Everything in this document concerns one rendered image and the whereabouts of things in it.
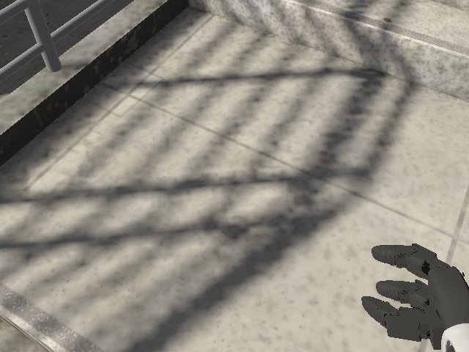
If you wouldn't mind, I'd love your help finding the robot right hand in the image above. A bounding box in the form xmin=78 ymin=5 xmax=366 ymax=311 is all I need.
xmin=361 ymin=243 xmax=469 ymax=350

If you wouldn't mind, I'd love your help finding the right robot forearm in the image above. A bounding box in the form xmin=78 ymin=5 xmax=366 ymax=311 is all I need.
xmin=441 ymin=323 xmax=469 ymax=352

